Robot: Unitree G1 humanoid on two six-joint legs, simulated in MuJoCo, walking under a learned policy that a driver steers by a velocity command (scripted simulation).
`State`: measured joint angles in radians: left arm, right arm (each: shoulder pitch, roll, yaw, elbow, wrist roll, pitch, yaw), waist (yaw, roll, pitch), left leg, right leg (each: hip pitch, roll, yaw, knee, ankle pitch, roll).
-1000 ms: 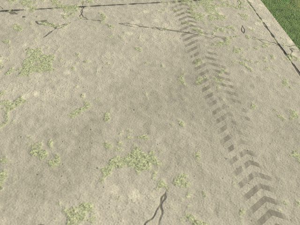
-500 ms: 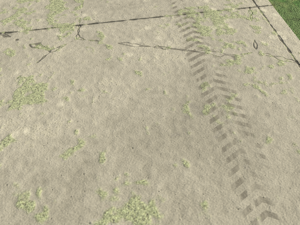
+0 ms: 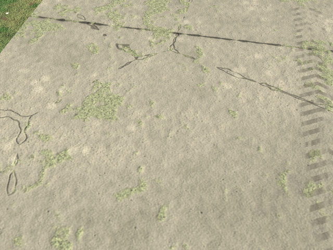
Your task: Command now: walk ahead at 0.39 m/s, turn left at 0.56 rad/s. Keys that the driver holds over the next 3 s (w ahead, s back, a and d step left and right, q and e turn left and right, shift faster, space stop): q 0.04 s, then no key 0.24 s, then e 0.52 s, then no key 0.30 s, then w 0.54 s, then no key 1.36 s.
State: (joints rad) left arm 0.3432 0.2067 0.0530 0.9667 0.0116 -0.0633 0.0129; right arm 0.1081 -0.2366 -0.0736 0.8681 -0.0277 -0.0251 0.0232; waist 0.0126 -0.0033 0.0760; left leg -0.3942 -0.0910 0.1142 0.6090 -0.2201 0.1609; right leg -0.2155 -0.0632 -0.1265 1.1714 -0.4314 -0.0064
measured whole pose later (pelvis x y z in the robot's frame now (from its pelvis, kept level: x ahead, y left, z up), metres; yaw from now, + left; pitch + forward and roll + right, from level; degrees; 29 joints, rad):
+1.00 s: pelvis +0.18 +0.01 +0.03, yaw -11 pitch +1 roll -1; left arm 0.17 0.29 0.09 0.83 0.02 0.05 0.00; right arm 0.26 -0.25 -0.03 0.86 -0.03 0.01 -0.05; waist -0.01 -0.05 0.02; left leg -0.20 -0.03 -0.03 0.41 -0.22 0.04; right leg -0.47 0.14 0.14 0.88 -0.38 -0.01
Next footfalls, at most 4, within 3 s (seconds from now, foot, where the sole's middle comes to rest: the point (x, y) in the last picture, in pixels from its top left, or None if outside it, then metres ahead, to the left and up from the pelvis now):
0.44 right None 0.29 -0.09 -0.76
0.88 left None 0.23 0.10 -0.76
1.24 right None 0.15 -0.09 -0.76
1.62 left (153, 242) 0.48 0.09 -0.76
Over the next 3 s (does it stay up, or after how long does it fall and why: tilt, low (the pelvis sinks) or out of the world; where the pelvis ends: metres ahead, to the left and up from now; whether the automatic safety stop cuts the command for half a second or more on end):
stays up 0.49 -0.01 0.02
